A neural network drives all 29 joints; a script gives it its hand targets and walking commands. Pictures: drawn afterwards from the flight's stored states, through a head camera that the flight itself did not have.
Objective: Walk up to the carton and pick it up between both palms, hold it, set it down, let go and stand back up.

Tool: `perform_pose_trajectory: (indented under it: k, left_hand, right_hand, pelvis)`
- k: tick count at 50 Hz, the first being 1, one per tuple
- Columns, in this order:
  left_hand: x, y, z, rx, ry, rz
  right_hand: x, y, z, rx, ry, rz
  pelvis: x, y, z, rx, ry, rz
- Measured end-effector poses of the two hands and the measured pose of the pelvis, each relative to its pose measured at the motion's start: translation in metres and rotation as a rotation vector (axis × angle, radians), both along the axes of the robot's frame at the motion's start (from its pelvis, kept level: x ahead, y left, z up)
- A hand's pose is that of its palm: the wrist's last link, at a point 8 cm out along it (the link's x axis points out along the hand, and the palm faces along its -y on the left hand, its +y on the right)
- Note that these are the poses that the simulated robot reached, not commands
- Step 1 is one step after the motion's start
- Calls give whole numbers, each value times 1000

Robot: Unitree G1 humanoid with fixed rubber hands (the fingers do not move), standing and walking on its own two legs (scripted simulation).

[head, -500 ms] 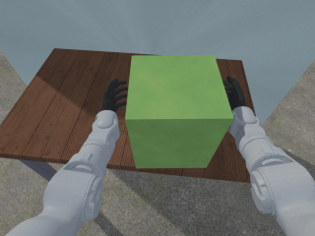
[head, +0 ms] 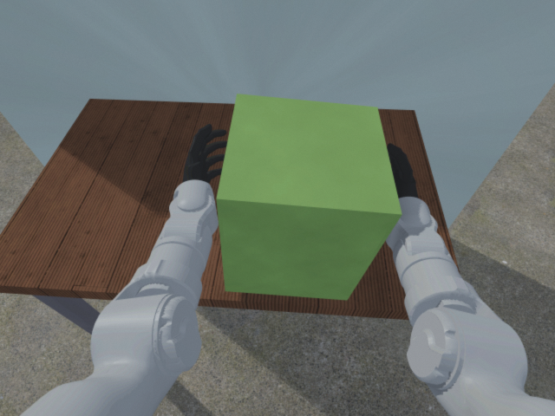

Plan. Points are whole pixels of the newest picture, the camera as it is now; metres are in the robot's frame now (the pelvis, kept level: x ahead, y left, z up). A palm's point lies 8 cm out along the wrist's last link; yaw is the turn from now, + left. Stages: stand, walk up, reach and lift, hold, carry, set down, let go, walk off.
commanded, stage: reach and lift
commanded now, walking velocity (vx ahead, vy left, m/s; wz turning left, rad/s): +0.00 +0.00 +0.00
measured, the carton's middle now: (296, 205) +0.44 +0.01 +0.04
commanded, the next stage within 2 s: none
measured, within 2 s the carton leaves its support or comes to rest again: leaves its support in 1.36 s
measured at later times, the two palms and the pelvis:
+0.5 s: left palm (190, 206) +0.41 +0.17 +0.06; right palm (393, 205) +0.43 -0.13 +0.07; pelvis +0.02 +0.01 +0.00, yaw +1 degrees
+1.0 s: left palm (190, 210) +0.41 +0.17 +0.06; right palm (394, 208) +0.42 -0.14 +0.07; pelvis +0.01 +0.01 +0.01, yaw +2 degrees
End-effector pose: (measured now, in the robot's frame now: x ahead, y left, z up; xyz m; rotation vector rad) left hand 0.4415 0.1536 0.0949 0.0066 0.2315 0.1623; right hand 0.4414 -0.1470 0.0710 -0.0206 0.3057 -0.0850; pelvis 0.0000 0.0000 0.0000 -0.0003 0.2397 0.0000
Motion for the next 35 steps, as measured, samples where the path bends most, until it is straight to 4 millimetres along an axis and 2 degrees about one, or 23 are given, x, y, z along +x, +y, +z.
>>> perform_pose_trajectory:
  k: [5, 13, 25, 35]
  left_hand:
    - [-4, 5, -6, 6, -6, -5]
    - [-25, 17, -32, -21, 51, 27]
    - [-28, 14, -30, 23, 54, 17]
    - [-33, 12, -32, 4, 59, 40]
  right_hand:
    - [-5, 4, -1, -29, -50, 11]
    - [-8, 16, 0, -66, -89, 54]
    - [-14, 13, -2, -47, -89, 47]
    - [-13, 12, -3, -43, -90, 65]
  pelvis:
    - [10, 2, 4, -3, -57, 8]
    - [21, 7, 6, -7, -124, 31]
    - [22, 11, 5, -15, -122, 22]
    - [15, 4, 6, -4, -124, 31]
